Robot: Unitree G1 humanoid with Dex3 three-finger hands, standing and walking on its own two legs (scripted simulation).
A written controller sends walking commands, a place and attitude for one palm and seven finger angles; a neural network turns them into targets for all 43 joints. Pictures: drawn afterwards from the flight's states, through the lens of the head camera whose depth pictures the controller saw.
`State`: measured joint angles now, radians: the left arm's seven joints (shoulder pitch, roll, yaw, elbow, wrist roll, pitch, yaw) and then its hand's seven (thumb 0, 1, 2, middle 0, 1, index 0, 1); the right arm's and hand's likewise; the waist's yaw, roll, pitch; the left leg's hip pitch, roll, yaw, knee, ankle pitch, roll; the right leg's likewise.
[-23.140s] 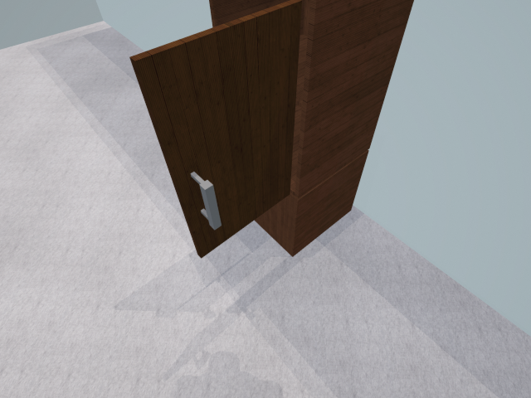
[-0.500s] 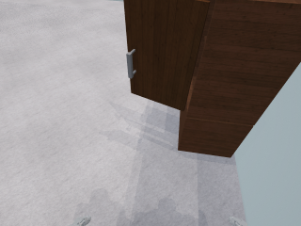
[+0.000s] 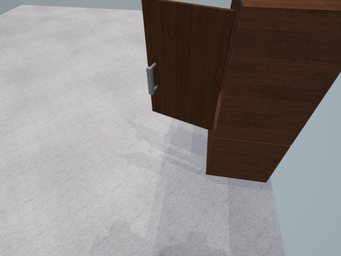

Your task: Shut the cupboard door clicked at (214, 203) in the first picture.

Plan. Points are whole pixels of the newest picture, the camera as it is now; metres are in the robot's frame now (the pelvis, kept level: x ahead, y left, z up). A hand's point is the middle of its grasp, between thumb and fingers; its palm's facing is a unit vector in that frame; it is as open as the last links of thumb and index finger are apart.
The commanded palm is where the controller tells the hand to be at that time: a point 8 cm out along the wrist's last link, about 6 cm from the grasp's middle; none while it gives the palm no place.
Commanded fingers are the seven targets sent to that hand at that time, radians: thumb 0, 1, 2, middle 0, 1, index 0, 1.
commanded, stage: let the arm hang, fingers relaxed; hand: left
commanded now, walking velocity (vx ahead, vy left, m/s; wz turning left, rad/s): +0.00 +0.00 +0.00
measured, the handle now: (152, 79) +0.91 +0.14 -0.10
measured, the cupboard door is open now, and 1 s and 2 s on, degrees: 73 73 73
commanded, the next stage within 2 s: look to check the result in 0.34 s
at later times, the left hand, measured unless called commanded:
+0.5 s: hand out of the picture +0.02 +0.19 -0.17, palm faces +0.02 -0.98 -0.21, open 7.4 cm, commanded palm none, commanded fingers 0.00 0.90 0.90 -0.20 -0.30 -0.20 -0.30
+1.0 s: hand out of the picture +0.06 +0.22 -0.16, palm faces +0.01 -0.96 -0.29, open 7.4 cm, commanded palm none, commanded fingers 0.00 0.90 0.90 -0.20 -0.30 -0.20 -0.30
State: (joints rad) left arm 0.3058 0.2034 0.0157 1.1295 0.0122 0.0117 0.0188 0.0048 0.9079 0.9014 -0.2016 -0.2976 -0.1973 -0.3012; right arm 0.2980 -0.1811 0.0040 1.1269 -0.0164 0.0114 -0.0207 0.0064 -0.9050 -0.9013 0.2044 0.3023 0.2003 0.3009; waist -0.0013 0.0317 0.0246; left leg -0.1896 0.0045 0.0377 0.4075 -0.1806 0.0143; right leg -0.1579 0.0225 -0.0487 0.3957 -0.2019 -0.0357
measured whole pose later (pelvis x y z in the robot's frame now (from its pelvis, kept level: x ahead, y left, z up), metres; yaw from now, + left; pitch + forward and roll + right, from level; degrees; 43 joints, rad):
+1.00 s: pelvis +0.02 -0.01 +0.00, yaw +0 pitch -2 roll +0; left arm 0.19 0.26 0.02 1.13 0.01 -0.01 0.01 0.01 0.90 0.90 -0.20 -0.30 -0.20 -0.30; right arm 0.18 -0.27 0.00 1.12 -0.01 0.00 -0.02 0.01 -0.90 -0.90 0.20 0.30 0.20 0.30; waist 0.00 0.01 0.04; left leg -0.13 0.01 0.04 0.35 -0.18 0.00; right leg -0.10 0.03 -0.05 0.34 -0.21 -0.04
